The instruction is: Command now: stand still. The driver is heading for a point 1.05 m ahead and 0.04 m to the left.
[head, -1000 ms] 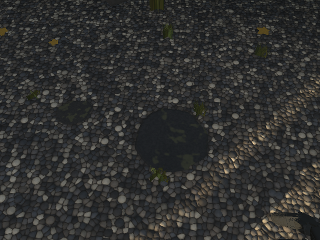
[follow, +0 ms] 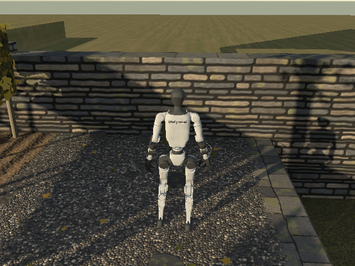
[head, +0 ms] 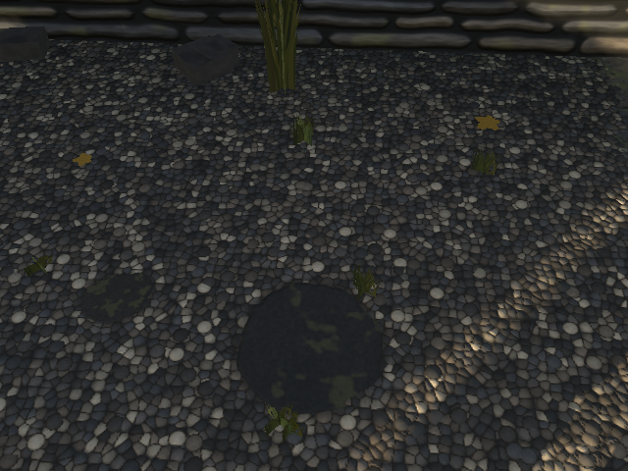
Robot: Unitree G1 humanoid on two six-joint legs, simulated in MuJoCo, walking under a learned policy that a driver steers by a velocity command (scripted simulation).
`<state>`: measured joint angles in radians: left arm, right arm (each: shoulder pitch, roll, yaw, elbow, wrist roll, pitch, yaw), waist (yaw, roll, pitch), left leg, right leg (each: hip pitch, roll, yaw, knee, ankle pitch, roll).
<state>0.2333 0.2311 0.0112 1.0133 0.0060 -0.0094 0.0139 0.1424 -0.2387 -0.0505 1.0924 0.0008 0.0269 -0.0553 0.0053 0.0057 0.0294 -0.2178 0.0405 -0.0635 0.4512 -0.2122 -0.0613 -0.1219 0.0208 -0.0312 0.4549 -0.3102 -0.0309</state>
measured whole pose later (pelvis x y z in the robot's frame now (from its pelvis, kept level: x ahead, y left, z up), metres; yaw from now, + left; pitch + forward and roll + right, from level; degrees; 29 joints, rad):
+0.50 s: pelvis +0.00 +0.00 +0.00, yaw +0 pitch -1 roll +0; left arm 0.30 0.20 0.01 1.07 0.00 -0.01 0.02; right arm 0.19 -0.21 -0.03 1.16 0.00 0.02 -0.06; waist 0.00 0.00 0.03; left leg -0.23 0.04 -0.06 0.45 -0.21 -0.06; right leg -0.13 0.02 -0.03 0.45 -0.30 -0.02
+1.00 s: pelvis +0.00 +0.01 +0.00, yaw +0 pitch -1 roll +0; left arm 0.34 0.18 0.00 1.08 0.00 -0.01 0.03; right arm 0.22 -0.19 -0.02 1.15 0.00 0.02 -0.06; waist 0.00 0.00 0.03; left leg -0.24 0.03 -0.06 0.46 -0.21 -0.05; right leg -0.14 0.01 -0.03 0.46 -0.31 -0.02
